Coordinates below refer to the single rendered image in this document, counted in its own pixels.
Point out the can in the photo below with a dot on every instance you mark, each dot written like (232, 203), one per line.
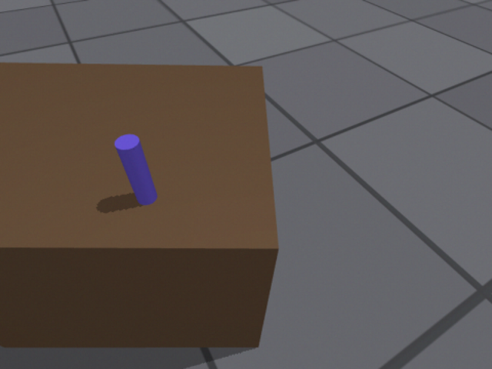
(133, 159)

